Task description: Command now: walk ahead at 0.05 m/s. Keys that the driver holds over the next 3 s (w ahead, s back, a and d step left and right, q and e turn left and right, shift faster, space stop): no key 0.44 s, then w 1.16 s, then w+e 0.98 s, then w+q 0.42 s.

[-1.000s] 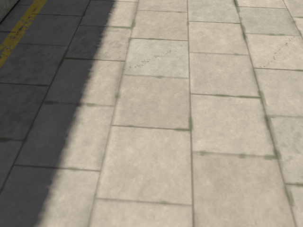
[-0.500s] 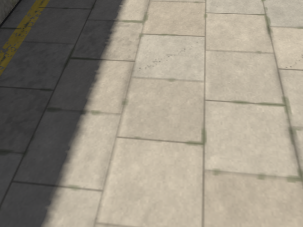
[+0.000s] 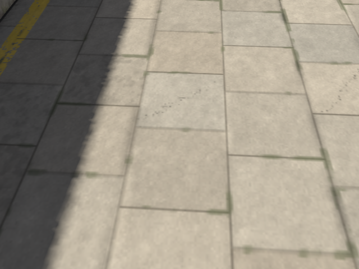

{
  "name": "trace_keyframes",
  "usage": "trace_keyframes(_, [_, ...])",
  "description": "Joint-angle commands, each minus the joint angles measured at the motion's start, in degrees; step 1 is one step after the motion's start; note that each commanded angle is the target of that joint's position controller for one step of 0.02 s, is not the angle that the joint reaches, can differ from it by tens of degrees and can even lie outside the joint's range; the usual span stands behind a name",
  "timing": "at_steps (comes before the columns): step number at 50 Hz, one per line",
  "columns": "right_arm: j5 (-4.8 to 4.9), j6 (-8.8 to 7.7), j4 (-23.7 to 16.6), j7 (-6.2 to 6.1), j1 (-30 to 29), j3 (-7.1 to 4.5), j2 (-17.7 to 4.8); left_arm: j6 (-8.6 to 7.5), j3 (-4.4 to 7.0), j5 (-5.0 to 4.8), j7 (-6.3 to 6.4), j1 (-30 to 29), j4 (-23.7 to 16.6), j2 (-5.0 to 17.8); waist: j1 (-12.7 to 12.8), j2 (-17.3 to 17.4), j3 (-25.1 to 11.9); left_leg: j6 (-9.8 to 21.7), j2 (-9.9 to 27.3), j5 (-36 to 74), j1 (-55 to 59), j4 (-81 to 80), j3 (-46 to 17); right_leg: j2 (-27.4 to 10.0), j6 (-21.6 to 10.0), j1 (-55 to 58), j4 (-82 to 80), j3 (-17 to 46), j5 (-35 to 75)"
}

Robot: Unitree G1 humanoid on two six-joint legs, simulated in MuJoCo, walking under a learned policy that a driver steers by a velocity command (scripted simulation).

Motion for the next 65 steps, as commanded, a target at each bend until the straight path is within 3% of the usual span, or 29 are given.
trace_keyframes(1, [0.28,0.17,-1.87,-0.37,0.08,-1.07,-5.75,-1.21,0.19,0.62,0.55,7.37,1.14,4.37,1.89,0.70,2.40,-0.86,12.47,-19.19,-9.36,-10.53,-14.65,-4.07,-1.52,9.72,-12.09,4.77,4.19])
trace_keyframes(2, [0.94,0.43,-1.46,-0.22,2.73,-1.00,-4.29,-1.67,0.43,-0.18,0.61,4.95,0.98,6.48,-1.20,-4.24,4.51,-2.24,8.06,-14.20,-6.37,-9.36,-10.76,-6.23,-2.86,2.52,-14.29,9.05,-0.79])
trace_keyframes(3, [0.70,0.58,-0.38,-0.12,2.68,-0.82,-3.79,-2.20,-0.02,-0.81,0.36,3.72,1.26,4.63,-1.30,-5.36,4.57,-2.63,6.88,-7.38,1.84,-6.85,-9.02,-6.51,-2.61,-3.92,-16.91,9.51,-4.25])
trace_keyframes(5, [0.26,0.48,0.88,-0.17,3.90,-0.84,-3.80,-3.02,-0.23,-1.25,0.31,2.62,1.47,3.97,-2.02,-4.55,2.50,-2.44,7.89,-2.09,8.74,-5.16,-9.48,-5.02,-0.97,-5.37,-18.01,7.68,-2.32])
trace_keyframes(11, [0.32,0.01,3.04,-0.65,3.16,-0.55,-3.21,-2.88,-0.37,-1.13,0.60,5.96,3.20,2.81,-0.25,0.28,1.83,-2.33,8.85,-1.46,5.30,-6.47,-10.16,-3.81,-1.47,1.93,-15.11,5.43,5.62])
trace_keyframes(22, [0.32,0.20,6.13,-1.32,4.56,-0.25,-1.91,-2.76,-0.69,-1.14,0.92,7.36,5.09,1.75,0.07,0.71,1.98,-2.41,9.19,2.37,6.39,-5.56,-10.05,-3.70,-1.66,3.63,-14.62,4.75,9.21])
trace_keyframes(24, [0.24,0.44,6.48,-1.25,5.06,-0.54,-2.30,-2.60,-0.35,-0.90,0.88,8.80,5.64,2.21,0.26,0.51,1.49,-1.90,7.53,-7.95,5.85,-4.55,-9.21,-2.22,-2.45,3.40,-14.55,4.19,-1.44])
trace_keyframes(26, [-0.03,0.91,5.85,-0.91,4.95,-1.28,-3.33,-2.12,0.51,-0.62,0.62,9.20,5.03,3.73,0.47,-0.76,4.68,-0.29,5.68,-23.90,0.79,-1.79,-8.56,-1.76,-4.79,0.17,-14.23,5.81,-18.20])
trace_keyframes(28, [-0.27,0.69,4.32,-0.35,3.08,-1.25,-2.02,-2.18,0.94,-0.71,0.36,11.49,4.71,3.95,1.85,-2.46,9.30,0.19,4.73,-27.37,-6.59,2.13,-8.30,-4.70,-7.39,-0.12,-16.94,11.36,-26.23])
trace_keyframes(30, [-1.12,-0.41,2.02,0.38,-0.46,-0.92,0.23,-2.66,2.12,-0.69,0.45,15.43,5.71,6.23,3.64,-7.95,10.09,-0.85,2.50,-17.45,-13.98,12.33,-2.68,-12.35,-11.30,6.37,-23.35,21.81,-28.29])
trace_keyframes(31, [-1.55,-1.01,0.83,0.69,-2.17,-1.18,-0.61,-2.94,2.63,-0.50,0.46,15.57,5.70,6.91,4.00,-7.91,10.42,-0.82,3.99,-14.91,-16.25,15.89,-2.68,-15.23,-12.90,7.58,-24.87,24.58,-25.75])
trace_keyframes(33, [-1.16,-2.12,-1.08,1.29,-3.39,-1.92,-2.37,-3.75,3.10,-0.03,0.24,15.16,5.44,7.28,3.29,-6.60,9.59,-0.53,5.93,-16.92,-18.49,18.88,-4.41,-16.55,-13.78,9.55,-24.51,24.62,-19.44])
trace_keyframes(35, [-0.44,-3.00,-1.84,1.73,-3.01,-2.31,-2.30,-4.45,3.23,-0.33,0.06,13.12,4.79,6.56,1.77,-5.47,8.86,-0.71,5.93,-15.88,-14.56,14.63,-3.78,-14.04,-11.91,9.00,-22.87,19.29,-12.71])
trace_keyframes(38, [0.28,-3.51,2.43,1.66,10.07,-3.21,-1.42,-5.04,3.41,-0.93,-0.24,8.10,3.15,6.45,-4.95,-2.15,5.30,-0.84,1.18,-7.99,12.73,2.76,-0.36,-6.98,-7.92,-5.83,-12.82,8.45,-2.50])
trace_keyframes(39, [-0.34,-3.84,4.24,0.96,17.66,-4.42,-4.77,-5.73,2.81,-0.72,-0.64,6.54,2.00,4.59,-8.34,5.53,2.60,0.45,7.92,-13.65,23.15,-3.03,-10.42,-2.38,-5.66,-13.11,0.70,2.23,1.26])
trace_keyframes(40, [-0.47,-3.64,5.51,0.41,25.57,-6.09,-11.78,-6.30,1.77,-0.93,-1.29,6.99,-0.76,0.30,-9.50,21.14,-1.66,6.40,23.32,-27.18,30.54,-13.79,-36.43,5.13,-2.60,-24.31,20.20,-6.23,-9.42])
trace_keyframes(41, [-0.46,-2.71,5.99,0.21,23.58,-5.33,-8.81,-6.03,2.97,0.80,-1.64,3.77,-1.76,5.06,-7.43,13.49,1.86,9.00,26.16,-29.78,24.72,-15.83,-43.22,3.14,-3.58,-28.16,30.81,-1.61,-13.48])
trace_keyframes(42, [-0.77,-2.68,3.53,0.28,16.40,-4.65,-7.08,-6.04,3.00,0.91,-2.23,1.28,-2.49,4.27,-4.22,5.72,6.19,8.28,24.60,-28.21,19.55,-15.02,-37.31,-0.35,-4.46,-29.90,34.16,0.46,-7.80])
trace_keyframes(44, [-0.56,-3.58,1.29,0.40,9.96,-3.91,-5.41,-6.49,2.77,0.21,-3.10,1.94,-1.92,2.43,-0.73,2.04,6.25,5.84,20.04,-15.46,14.20,-16.36,-26.87,-2.88,-4.12,-25.86,31.62,1.00,0.99])
trace_keyframes(46, [-0.25,-4.48,1.98,0.16,10.56,-2.98,-3.44,-5.58,2.96,0.61,-3.43,3.15,-1.55,2.45,0.60,3.43,4.64,4.48,16.96,-2.80,14.38,-16.29,-19.77,-2.85,-2.80,-23.59,29.26,-0.69,3.79])
trace_keyframes(49, [-0.02,-5.06,3.84,-0.11,14.89,-2.42,-3.45,-4.47,3.00,0.46,-3.54,-1.65,-3.62,2.25,0.44,4.53,4.46,4.63,15.63,14.35,16.51,-14.89,-13.94,-2.11,-1.41,-26.46,26.07,-3.27,6.27])
trace_keyframes(53, [-0.13,-5.17,4.06,-0.10,15.69,-1.79,-3.27,-4.29,1.97,-0.21,-3.70,-13.46,-8.44,1.03,-1.18,5.46,6.72,4.28,13.33,21.85,13.14,-15.68,-9.22,-0.28,-0.82,-23.16,11.47,-6.58,12.18])
trace_keyframes(56, [-0.09,-5.35,4.78,-0.31,16.93,-1.90,-4.30,-4.30,1.70,-0.66,-3.53,-17.23,-10.33,1.56,-1.73,6.31,6.93,4.05,14.33,27.62,14.10,-15.54,-8.16,1.41,-2.49,-17.56,3.58,-8.40,14.44])
trace_keyframes(59, [-0.25,-5.54,4.83,-0.51,14.91,-2.30,-5.84,-4.81,2.66,-0.61,-2.62,-12.28,-9.79,3.90,1.70,6.36,3.45,3.17,15.64,46.45,18.72,-7.38,-6.51,4.11,-5.92,-9.53,1.03,-8.57,11.57])
trace_keyframes(61, [-0.26,-5.01,4.56,-0.61,13.10,-2.73,-7.04,-5.61,4.20,-0.42,-1.75,2.87,-4.91,6.24,8.13,5.51,-4.22,1.97,14.35,50.02,17.82,10.71,-4.83,6.14,-8.27,6.04,-3.48,-8.32,11.19])
trace_keyframes(62, [0.08,-4.87,3.72,-0.32,13.08,-2.47,-6.11,-5.97,5.37,0.82,-1.19,11.51,-2.72,9.32,11.12,3.17,-9.07,1.45,12.28,35.00,8.04,25.14,-3.91,-1.03,-10.39,19.14,-4.74,-0.58,5.93])
trace_keyframes(63, [1.83,-4.62,2.39,0.50,19.46,-1.36,0.72,-5.91,6.80,2.20,-1.15,16.26,-2.62,15.01,8.02,-8.87,-17.25,-0.73,2.75,-7.06,-11.25,50.02,-1.65,-19.77,-18.56,34.93,-7.94,28.12,-1.56])
trace_keyframes(64, [0.95,-4.39,2.46,0.72,17.00,-2.78,-3.85,-5.11,6.53,-0.06,-1.88,12.31,-2.83,13.28,7.37,-4.48,-17.21,0.17,0.25,-19.84,-18.51,57.74,-8.98,-21.02,-20.20,31.65,-17.56,41.65,-8.57])
trace_keyframes(65, [0.30,-4.28,0.09,0.77,10.62,-3.25,-4.91,-5.14,5.68,-1.10,-1.97,4.48,-4.01,10.54,4.33,-2.59,-6.56,0.73,4.53,-14.11,-22.58,56.55,-9.58,-19.19,-17.77,22.24,-19.57,32.07,-13.40])
Next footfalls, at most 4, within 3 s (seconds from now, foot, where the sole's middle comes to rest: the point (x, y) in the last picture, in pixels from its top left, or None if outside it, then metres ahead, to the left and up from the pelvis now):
0.02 right None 0.05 -0.13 -0.77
0.78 left None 0.17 0.09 -0.77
1.24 right None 0.52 -0.05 -0.77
1.78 left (153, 197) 0.82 0.13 -0.77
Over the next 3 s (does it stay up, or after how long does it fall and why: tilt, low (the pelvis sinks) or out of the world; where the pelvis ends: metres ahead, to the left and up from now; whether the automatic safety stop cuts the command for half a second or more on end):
stays up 1.30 -0.15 -0.01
